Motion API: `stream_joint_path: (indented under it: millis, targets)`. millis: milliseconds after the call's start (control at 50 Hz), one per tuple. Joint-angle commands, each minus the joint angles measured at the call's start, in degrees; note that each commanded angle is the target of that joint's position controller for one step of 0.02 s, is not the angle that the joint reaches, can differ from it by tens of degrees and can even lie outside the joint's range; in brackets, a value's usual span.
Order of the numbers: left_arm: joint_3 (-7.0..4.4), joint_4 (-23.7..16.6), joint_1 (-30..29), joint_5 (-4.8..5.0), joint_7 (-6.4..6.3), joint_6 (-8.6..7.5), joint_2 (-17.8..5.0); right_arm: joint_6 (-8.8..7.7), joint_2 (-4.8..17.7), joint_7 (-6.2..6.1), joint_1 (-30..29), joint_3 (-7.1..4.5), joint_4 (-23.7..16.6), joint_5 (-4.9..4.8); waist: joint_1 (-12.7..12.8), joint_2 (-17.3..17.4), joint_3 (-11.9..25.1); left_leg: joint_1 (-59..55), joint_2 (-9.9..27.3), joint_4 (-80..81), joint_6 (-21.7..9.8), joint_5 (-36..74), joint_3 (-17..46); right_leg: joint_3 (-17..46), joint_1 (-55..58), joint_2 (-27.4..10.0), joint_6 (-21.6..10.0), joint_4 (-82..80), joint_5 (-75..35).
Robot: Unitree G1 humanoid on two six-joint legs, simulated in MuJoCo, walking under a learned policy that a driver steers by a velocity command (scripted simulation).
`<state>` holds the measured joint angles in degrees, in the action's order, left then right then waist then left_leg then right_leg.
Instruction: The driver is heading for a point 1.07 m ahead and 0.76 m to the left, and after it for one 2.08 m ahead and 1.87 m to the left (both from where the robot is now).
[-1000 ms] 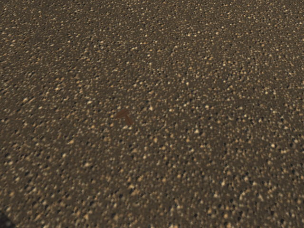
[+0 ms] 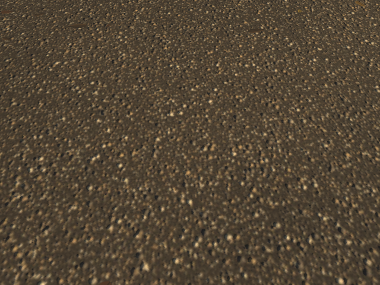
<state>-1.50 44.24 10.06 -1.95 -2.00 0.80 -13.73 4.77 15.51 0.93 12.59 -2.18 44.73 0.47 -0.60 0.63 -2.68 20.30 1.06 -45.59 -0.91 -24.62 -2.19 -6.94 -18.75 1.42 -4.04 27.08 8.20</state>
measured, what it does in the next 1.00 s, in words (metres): steps to the left, turning left: left foot, then right foot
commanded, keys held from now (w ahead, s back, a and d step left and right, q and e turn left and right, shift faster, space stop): q+shift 0.50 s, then w+q+shift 0.46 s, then w+shift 0.04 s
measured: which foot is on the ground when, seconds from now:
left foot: up 0.00-0.04, down 0.06-0.54, up 0.56-1.00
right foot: down 0.00-0.06, up 0.08-0.52, down 0.54-1.00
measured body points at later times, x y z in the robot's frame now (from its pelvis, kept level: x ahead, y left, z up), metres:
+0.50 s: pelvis +0.01 +0.01 +0.01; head +0.05 +0.03 +0.46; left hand +0.06 +0.33 -0.09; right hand +0.23 -0.23 -0.09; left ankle -0.01 +0.09 -0.73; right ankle +0.08 -0.10 -0.71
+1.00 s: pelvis +0.11 +0.12 -0.01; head +0.13 +0.13 +0.44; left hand -0.13 +0.29 -0.12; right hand +0.45 +0.14 -0.08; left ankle +0.08 +0.30 -0.67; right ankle +0.09 -0.09 -0.73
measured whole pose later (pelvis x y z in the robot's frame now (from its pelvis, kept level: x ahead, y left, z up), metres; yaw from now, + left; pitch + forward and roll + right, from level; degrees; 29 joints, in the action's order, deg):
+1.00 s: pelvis +0.11 +0.12 -0.01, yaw +54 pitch +2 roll -1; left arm -3.2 46.9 26.6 -2.6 -0.6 -4.9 -18.2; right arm 2.8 19.9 6.9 6.0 -3.6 35.7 2.1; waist 4.3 2.0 1.4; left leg 43.8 4.9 -59.0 -2.3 -8.2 -1.3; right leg -15.0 9.4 -2.5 3.0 11.7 22.5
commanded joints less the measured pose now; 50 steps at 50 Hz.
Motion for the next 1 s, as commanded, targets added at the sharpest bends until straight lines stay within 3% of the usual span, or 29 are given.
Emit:
stream_joint_path:
  millis: [20,40,60,80,100,140,180,200,260,360,480,500,520,540,560,580,600,620,640,700,840,940,1000]
  targets:
    - [-2.9,-3.9,-1.7,0.41,-0.78,0.19,-9.0,-0.53,3.9,0.91,4.3,-1.24,-3.3,-0.07,-1.6,-6.0,7.0,-8.8,-1.0,8.9,-2.1,2.5,-2.2,10.0,1.4,-16.5,-6.2,-5.6,-2.8]
    - [-3.19,-3.8,-1.3,0.56,-0.99,0.47,-9.0,-0.91,4.9,1.13,6.1,-1.61,-2.9,0.15,-2.3,-3.6,6.0,-12.0,-1.2,16.1,-3.6,5.0,0.3,7.4,-1.5,-14.7,-3.2,-0.8,1.6]
    - [-3.13,-3.7,0.9,0.48,-0.9,1.03,-7.4,-1.48,8.7,0.89,6.3,-2.51,-3.6,0.99,-1.8,7.6,2.5,-12.4,6.8,28.7,-5.9,5.3,15.4,1.7,-8.1,-9.1,1.7,11.2,12.5]
    - [-2.44,-7.9,-2.6,0.62,-1.39,1.41,-5.3,-1.57,17.5,0.38,6.4,-4.6,-5.4,1.02,-2.0,18.6,-2.2,-11.1,20.9,32.8,-13.1,20.0,38.9,0.8,-22.8,2.7,6.0,20.5,27.0]
    - [-2.18,-8.5,-6.3,-0.52,-1.33,1.58,-5.9,-1.27,16.9,-0.85,8.5,-5.18,-4.9,1.63,-3.5,11.5,-2.0,-7.7,19.7,33.1,-16.5,22.1,37.1,9.1,-21.1,0.8,6.0,31.4,25.8]
    - [-2.76,-7.0,-3.1,1.15,-0.16,1.1,-7.5,-0.63,12.6,-1.6,0.8,-4.29,-6.4,0.66,1.6,4.3,-1.8,-5.9,11.2,30.5,-12.6,18.6,26.0,11.3,-18.7,-0.7,6.1,33.2,14.7]
    - [-3.08,-5.9,-1.2,-0.08,0.53,0.81,-8.4,-0.78,11.0,-1.14,-1.6,-4.15,-8.1,-0.11,1.8,4.8,2.5,-9.7,7.2,27.6,-10.9,27.0,22.5,10.4,-17.1,-0.1,6.6,34.9,11.3]
    - [-3.03,-6.1,-1.4,-0.12,0.83,0.89,-8.1,-0.94,10.8,-0.85,-0.1,-4.23,-8.2,-0.47,1.2,3.8,4.3,-11.5,6.8,26.6,-10.8,30.0,22.7,10.4,-16.9,0.2,7.0,35.3,11.1]
    - [-2.35,-7.7,-4.0,0.55,0.86,1.06,-7.0,-1.27,11.9,-0.85,3.8,-5.09,-7.9,-0.52,-1.0,4.2,5.1,-16.7,6.2,24.8,-10.8,31.5,25.6,11.4,-19.4,0.2,7.5,30.5,11.3]
    - [-1.89,-9.1,-6.9,0.96,0.63,0.54,-8.2,-1.25,13.6,-1.11,5.8,-6.02,-8.9,0.03,-3.1,6.6,5.8,-18.8,5.6,23.2,-11.1,30.2,32.7,13.2,-17.5,1.8,7.1,21.4,13.1]
    - [-1.6,-9.1,-5.2,1.84,0.22,-0.53,-9.5,-1.39,14.5,-0.36,2.2,-6.55,-10.2,0.27,-1.7,7.9,6.4,-13.0,3.0,21.7,-8.7,33.6,38.7,14.1,-4.9,4.4,4.9,10.4,13.2]
    - [-1.64,-8.9,-3.9,1.97,-0.03,-0.67,-9.7,-1.46,14.3,-0.25,0.9,-6.52,-10.5,0.21,-0.8,8.1,6.3,-10.9,2.1,21.6,-7.5,31.9,39.4,14.1,-1.0,4.6,4.7,6.5,12.5]
    - [-1.66,-8.2,-0.9,1.85,-0.19,-0.96,-9.7,-1.45,14.1,-0.08,-0.7,-6.55,-10.8,0.05,1.2,6.9,8.0,-6.1,0.0,21.9,-6.2,16.9,39.4,14.1,6.7,4.4,4.3,0.4,11.8]
    - [-1.94,-7.7,1.8,1.74,-0.65,-1.26,-10.4,-1.52,12.7,0.05,-2.4,-6.15,-11.4,-0.12,3.5,2.7,7.5,3.8,-4.0,20.1,-3.8,-3.7,36.4,15.9,17.5,1.2,3.3,-8.3,11.8]
    - [-3.08,-8.2,3.9,1.49,-1.27,-1.19,-15.3,-1.85,8.2,-0.09,1.3,-5.01,-11.5,-0.25,2.9,-9.4,9.8,14.4,-10.2,6.4,-0.8,-18.9,25.9,29.2,27.8,-13.1,0.6,-13.9,27.5]
    - [-4.06,-8.9,1.4,-0.16,-1.01,-1.14,-20.3,-2.16,8.3,-0.39,-0.2,-4.44,-12.6,0.86,3.0,-15.0,6.1,22.9,-14.3,-7.1,0.2,-9.0,14.9,46.4,23.1,-23.5,-3.4,-20.9,38.6]
    - [-3.53,-8.7,-0.9,-0.35,-0.78,-1.07,-16.7,-2.43,13.1,-0.22,-3.3,-5.26,-12.4,2.36,1.8,-7.4,2.5,22.9,-7.3,-12.4,0.3,-0.5,14.0,41.4,17.4,-22.1,-3.6,-19.5,37.1]
    - [-2.75,-8.8,-2.2,-0.06,-0.49,-1.19,-13.9,-2.57,13.1,0.79,-3.3,-5.37,-12.2,2.08,1.1,-7.6,1.6,22.4,-6.0,-14.6,0.5,3.6,12.6,35.8,14.8,-19.2,-3.0,-18.9,34.4]
    - [-2.36,-8.9,-2.8,0.06,-0.13,-1.52,-12.6,-2.51,12.2,1.79,-2.4,-5.03,-11.6,1.91,0.7,-8.1,1.4,23.0,-5.1,-17.9,1.0,6.5,11.1,30.2,14.8,-16.5,-2.1,-19.0,30.7]
    - [-2.31,-8.1,0.7,0.38,0.47,-2.8,-12.2,-2.09,10.9,4.06,-1.6,-4.28,-11.2,1.52,1.2,-8.6,0.8,25.7,-2.4,-24.8,1.8,11.2,7.3,21.2,14.9,-14.1,-1.3,-19.9,26.5]
    - [-3.28,-4.5,10.1,0.05,1.49,-5.65,-13.0,-2.25,9.2,4.92,-9.2,-3.22,-13.1,1.49,4.5,-6.4,-2.6,34.6,1.8,-23.5,2.6,17.3,5.9,11.8,20.3,-17.2,-1.7,-21.5,21.4]
    - [-3.39,-1.3,14.1,-0.38,1.28,-6.45,-12.1,-2.99,7.6,6.01,-15.9,-2.08,-15.1,1.55,5.8,-5.9,-7.0,37.0,4.5,-15.9,-0.4,17.5,2.4,3.2,24.2,-18.9,-1.3,-23.3,15.6]
    - [-2.93,1.7,17.9,-1.06,1.16,-6.64,-10.8,-3.76,5.3,6.29,-21.3,-0.49,-17.0,1.5,6.9,-4.5,-9.9,33.6,4.4,-7.5,-4.0,14.1,-1.5,-2.1,25.4,-19.0,-1.7,-24.3,5.5]
Next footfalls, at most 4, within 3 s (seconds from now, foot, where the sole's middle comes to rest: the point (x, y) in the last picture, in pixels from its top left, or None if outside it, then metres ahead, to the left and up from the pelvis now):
0.06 left None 0.02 0.10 -0.77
0.54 right None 0.12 -0.06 -0.77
1.10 left None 0.15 0.41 -0.77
1.58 right None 0.47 0.71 -0.77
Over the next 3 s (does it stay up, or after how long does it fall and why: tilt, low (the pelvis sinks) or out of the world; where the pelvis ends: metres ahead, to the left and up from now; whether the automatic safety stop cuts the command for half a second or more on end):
stays up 1.17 1.04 -0.01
